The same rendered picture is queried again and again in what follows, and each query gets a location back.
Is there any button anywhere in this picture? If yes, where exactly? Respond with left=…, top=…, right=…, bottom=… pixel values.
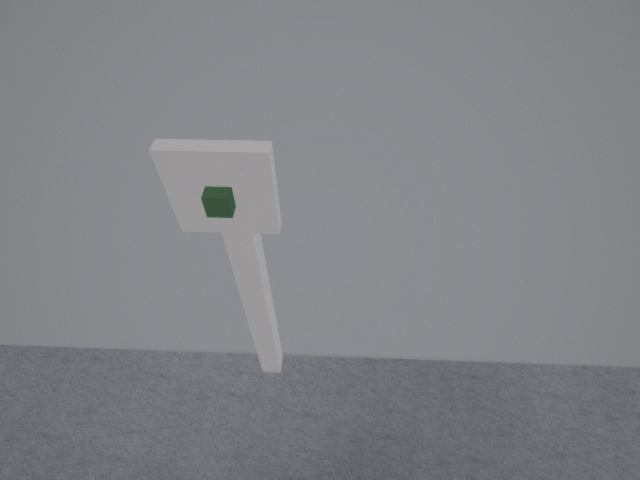
left=201, top=186, right=236, bottom=218

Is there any panel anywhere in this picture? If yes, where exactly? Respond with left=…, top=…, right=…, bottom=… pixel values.
left=149, top=139, right=283, bottom=373

